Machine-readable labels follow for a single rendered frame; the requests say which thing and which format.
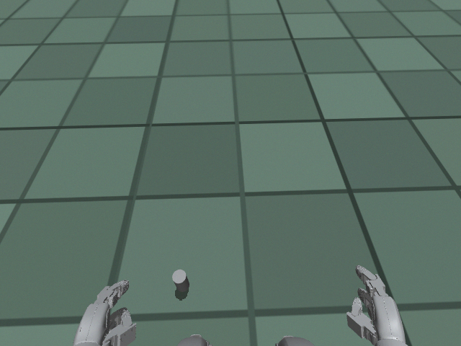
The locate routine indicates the right robot hand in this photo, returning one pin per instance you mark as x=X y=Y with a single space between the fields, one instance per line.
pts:
x=382 y=310

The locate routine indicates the can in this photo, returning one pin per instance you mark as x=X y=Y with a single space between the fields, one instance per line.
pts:
x=180 y=280

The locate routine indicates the left robot hand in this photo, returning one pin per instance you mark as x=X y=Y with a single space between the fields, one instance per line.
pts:
x=98 y=326

